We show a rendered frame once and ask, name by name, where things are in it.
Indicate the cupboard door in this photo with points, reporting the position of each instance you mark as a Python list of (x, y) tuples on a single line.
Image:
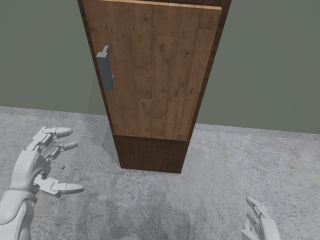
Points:
[(158, 54)]

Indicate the left robot hand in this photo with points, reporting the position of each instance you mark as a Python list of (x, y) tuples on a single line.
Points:
[(26, 173)]

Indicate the left robot forearm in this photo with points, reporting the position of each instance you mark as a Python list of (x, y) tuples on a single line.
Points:
[(16, 214)]

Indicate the right robot hand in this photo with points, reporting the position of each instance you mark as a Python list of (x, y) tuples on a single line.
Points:
[(265, 227)]

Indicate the handle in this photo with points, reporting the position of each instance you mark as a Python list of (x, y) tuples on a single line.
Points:
[(105, 69)]

